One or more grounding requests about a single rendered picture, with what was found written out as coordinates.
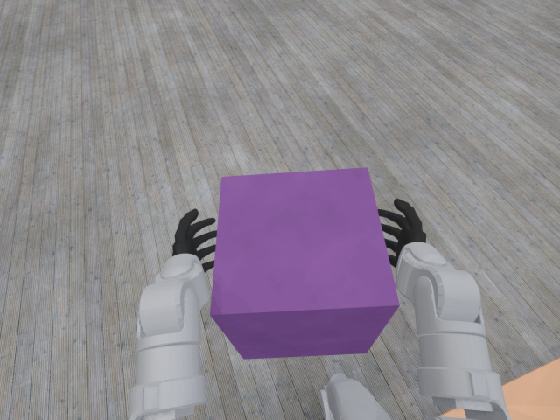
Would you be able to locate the robot right forearm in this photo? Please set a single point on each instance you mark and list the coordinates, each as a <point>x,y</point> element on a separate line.
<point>456,369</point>

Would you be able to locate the right robot hand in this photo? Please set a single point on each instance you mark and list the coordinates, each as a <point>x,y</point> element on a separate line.
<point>411,228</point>

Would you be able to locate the robot right shin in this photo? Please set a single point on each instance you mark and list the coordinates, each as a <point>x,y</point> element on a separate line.
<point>337,376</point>

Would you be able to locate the carton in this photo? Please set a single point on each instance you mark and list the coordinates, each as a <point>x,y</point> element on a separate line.
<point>301,266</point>

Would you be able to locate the left robot hand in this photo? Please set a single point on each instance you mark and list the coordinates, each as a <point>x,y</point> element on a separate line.
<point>186,244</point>

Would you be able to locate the right robot thigh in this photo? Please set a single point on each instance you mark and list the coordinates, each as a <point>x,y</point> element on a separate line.
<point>347,399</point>

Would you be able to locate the robot left forearm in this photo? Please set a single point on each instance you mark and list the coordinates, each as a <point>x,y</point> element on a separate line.
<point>168,379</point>

